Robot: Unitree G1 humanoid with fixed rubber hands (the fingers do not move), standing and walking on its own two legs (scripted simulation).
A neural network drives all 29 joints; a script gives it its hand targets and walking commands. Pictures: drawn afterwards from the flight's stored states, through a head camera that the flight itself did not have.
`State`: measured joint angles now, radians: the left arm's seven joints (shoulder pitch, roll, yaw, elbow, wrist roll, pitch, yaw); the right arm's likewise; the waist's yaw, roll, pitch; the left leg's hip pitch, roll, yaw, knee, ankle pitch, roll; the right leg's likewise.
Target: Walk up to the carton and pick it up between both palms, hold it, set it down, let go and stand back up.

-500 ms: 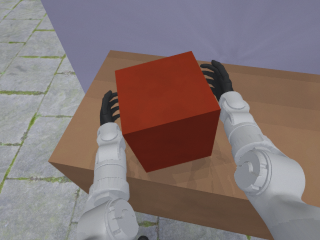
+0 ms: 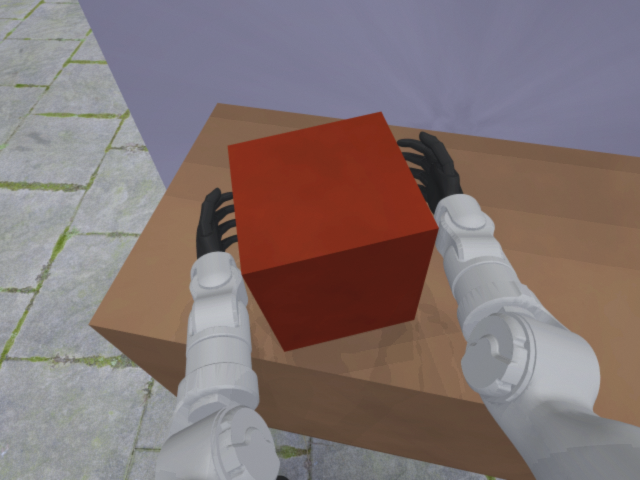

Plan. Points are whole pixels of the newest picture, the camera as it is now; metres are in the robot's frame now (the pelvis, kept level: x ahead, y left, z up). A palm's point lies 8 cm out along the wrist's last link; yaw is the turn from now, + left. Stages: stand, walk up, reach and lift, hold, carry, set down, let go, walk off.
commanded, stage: reach and lift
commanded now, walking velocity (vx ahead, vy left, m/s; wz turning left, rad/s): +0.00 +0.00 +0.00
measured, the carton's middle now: (329, 240) +0.42 +0.10 +0.01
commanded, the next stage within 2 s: none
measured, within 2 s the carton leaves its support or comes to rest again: leaves its support in 1.36 s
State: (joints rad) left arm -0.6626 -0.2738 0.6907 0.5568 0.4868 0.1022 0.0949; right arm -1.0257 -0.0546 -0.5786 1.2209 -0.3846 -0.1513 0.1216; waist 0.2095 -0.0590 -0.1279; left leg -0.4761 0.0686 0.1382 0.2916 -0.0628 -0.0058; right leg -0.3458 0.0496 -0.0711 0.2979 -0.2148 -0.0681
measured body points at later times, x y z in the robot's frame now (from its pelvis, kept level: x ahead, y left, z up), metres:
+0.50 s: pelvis +0.00 +0.00 +0.00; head +0.07 +0.00 +0.44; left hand +0.36 +0.24 +0.04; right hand +0.48 -0.04 +0.09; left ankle +0.03 +0.13 -0.74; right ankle -0.06 -0.07 -0.74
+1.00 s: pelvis +0.00 +0.00 +0.00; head +0.06 +0.02 +0.45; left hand +0.35 +0.24 +0.04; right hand +0.47 -0.04 +0.09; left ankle +0.03 +0.13 -0.74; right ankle -0.06 -0.07 -0.74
